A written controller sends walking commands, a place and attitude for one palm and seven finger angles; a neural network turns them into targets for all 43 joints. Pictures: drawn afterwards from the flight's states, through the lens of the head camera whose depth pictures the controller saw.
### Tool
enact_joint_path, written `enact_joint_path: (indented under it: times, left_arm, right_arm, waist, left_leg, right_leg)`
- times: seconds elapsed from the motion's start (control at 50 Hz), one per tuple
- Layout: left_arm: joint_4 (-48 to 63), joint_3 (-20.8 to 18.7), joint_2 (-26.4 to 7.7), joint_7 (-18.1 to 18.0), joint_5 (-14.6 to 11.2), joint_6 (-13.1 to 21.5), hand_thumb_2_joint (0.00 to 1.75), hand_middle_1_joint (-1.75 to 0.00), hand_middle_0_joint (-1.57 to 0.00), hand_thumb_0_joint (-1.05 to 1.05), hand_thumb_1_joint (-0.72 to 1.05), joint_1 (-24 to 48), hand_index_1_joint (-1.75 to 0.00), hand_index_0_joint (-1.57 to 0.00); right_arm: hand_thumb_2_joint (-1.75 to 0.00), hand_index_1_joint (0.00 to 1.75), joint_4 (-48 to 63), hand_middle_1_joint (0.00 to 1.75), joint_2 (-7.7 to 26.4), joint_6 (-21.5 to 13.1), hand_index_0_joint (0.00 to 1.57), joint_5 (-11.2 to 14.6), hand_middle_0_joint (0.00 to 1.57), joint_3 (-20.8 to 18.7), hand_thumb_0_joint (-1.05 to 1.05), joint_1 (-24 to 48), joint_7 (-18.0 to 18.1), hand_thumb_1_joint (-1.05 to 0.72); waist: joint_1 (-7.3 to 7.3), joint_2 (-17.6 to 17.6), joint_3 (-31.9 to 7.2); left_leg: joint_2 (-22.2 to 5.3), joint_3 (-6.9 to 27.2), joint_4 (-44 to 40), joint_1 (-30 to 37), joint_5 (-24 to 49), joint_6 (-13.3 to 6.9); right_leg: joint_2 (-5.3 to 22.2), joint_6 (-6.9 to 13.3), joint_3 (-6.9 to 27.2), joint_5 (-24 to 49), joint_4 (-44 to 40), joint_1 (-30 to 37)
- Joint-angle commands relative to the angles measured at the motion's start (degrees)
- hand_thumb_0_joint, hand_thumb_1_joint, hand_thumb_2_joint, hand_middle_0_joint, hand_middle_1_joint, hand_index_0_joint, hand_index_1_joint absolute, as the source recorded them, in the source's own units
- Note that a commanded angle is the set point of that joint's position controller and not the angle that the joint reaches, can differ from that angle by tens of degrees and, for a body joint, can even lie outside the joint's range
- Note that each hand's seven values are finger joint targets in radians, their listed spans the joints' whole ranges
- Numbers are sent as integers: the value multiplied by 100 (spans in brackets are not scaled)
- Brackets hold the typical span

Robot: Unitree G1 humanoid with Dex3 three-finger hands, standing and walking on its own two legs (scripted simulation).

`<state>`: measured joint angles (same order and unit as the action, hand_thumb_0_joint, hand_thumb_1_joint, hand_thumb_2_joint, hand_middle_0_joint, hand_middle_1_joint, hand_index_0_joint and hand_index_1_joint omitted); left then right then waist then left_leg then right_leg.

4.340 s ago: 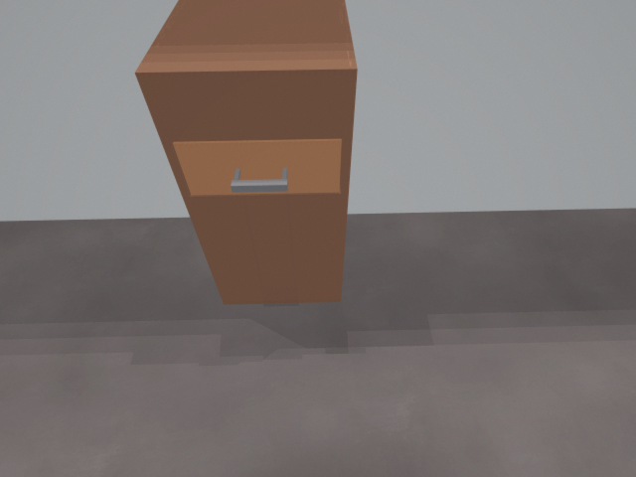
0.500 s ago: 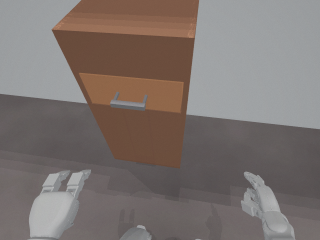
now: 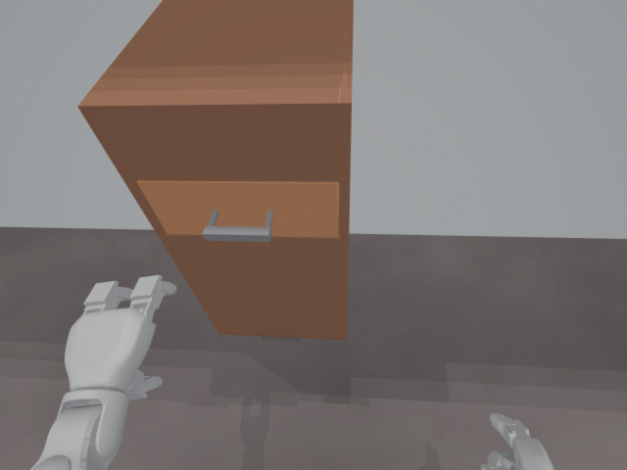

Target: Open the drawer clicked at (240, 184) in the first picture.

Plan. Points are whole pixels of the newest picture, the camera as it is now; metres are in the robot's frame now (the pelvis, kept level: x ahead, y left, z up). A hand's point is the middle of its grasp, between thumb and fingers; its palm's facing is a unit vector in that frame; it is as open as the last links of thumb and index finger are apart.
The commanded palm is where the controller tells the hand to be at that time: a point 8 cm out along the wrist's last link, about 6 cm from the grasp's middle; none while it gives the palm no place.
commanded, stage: raise the hand with hooked fingers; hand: left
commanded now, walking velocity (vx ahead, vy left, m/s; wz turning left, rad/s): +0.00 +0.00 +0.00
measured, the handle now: (239, 225) +0.56 +0.22 -0.10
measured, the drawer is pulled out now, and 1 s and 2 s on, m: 0.00 0.00 0.00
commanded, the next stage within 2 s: move the hooked fingers above the handle in 0.90 s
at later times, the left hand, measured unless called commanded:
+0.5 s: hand (123, 278) +0.31 +0.26 +0.09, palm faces +0.03 -0.07 -1.00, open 13.8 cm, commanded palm +0.28 +0.26 +0.16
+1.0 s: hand (137, 275) +0.31 +0.25 +0.09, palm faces +0.04 -0.08 -1.00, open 13.8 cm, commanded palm +0.29 +0.25 +0.15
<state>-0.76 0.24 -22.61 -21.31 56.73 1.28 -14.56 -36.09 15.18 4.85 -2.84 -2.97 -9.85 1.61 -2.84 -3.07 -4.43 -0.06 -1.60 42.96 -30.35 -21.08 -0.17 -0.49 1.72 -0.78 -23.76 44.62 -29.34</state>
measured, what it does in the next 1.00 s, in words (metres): stands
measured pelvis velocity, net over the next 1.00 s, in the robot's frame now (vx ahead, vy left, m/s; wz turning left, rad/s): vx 0.01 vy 0.01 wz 0.01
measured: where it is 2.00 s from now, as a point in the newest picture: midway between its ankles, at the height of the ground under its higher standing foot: outside the picture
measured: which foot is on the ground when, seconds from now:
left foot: down 0.00-1.00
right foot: down 0.00-1.00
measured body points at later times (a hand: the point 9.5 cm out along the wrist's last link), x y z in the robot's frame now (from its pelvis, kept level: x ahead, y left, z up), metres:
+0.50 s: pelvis +0.01 +0.02 +0.02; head +0.03 -0.01 +0.47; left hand +0.30 +0.26 +0.15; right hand +0.21 -0.18 -0.09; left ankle +0.00 +0.12 -0.71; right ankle -0.02 -0.10 -0.71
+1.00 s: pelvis +0.01 +0.01 +0.02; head +0.03 -0.03 +0.47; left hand +0.30 +0.25 +0.15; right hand +0.19 -0.22 -0.10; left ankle +0.00 +0.12 -0.71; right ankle -0.02 -0.10 -0.71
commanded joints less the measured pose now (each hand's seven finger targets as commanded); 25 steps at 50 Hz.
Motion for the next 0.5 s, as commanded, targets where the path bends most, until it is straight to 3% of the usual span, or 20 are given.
enact_joint_path:
  times: [0.0,0.14,0.22,0.44,0.48]
  left_arm:
    - [1181,-404,-984,-145,49,-190,39,-107,-29,0,-29,1297,-107,-29]
    - [1008,-330,-1194,452,31,-589,32,-117,-30,0,-45,1938,-117,-30]
    - [835,-201,-1183,770,15,-669,30,-120,-30,0,-50,2380,-120,-30]
    - [698,-231,-1466,1418,-143,-437,30,-120,-30,0,-50,3594,-120,-30]
    - [733,-298,-1573,1472,-203,-368,30,-120,-30,0,-50,3749,-120,-30]
  right_arm:
    - [-90,30,1021,30,454,-289,20,74,20,-135,0,887,-20,-90]
    - [-90,30,1043,30,455,-140,20,182,20,-24,0,964,4,-90]
    - [-90,30,1027,30,407,-56,20,227,20,42,0,933,0,-90]
    - [-90,30,950,30,436,16,20,263,20,112,0,860,27,-90]
    - [-90,30,920,30,441,13,20,268,20,97,0,817,41,-90]
  waist:
    - [-56,77,-1409]
    - [-153,84,-1195]
    - [-131,131,-998]
    - [-94,13,-1100]
    - [-99,89,-1262]
  left_leg:
    - [170,88,-540,1198,1677,-191]
    - [103,162,-969,1550,2056,-149]
    - [81,175,-1165,1742,2160,-127]
    - [108,208,-1417,2092,2418,-116]
    - [126,196,-1402,2167,2562,-136]
  right_leg:
    - [-43,51,112,1864,-769,614]
    - [-77,77,5,1852,-1029,967]
    - [-99,73,-52,1842,-1204,1057]
    - [-121,78,-58,2008,-1542,1418]
    - [-105,70,-47,2179,-1557,1551]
